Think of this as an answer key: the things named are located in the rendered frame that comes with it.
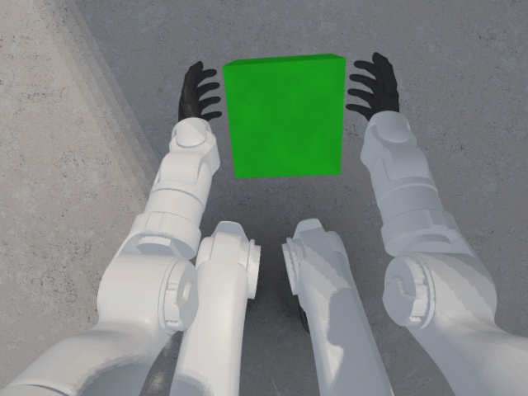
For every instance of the right robot forearm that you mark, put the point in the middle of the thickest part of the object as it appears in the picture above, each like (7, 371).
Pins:
(413, 217)

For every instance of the carton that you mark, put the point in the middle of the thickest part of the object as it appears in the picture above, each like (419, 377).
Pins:
(286, 115)

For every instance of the right robot thigh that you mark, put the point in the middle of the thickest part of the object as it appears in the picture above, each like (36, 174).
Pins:
(347, 360)

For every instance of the left robot shin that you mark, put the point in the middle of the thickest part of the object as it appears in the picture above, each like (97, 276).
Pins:
(206, 245)

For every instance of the robot left hand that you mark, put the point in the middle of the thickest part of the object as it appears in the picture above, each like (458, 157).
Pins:
(189, 104)

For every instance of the robot right upper arm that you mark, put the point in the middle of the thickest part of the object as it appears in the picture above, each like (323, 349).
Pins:
(447, 301)

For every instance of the robot right hand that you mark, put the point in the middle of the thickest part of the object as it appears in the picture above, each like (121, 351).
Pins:
(385, 97)

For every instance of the robot left upper arm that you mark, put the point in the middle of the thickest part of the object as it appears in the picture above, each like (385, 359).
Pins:
(144, 299)

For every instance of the left robot forearm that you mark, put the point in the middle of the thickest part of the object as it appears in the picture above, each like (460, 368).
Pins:
(171, 219)

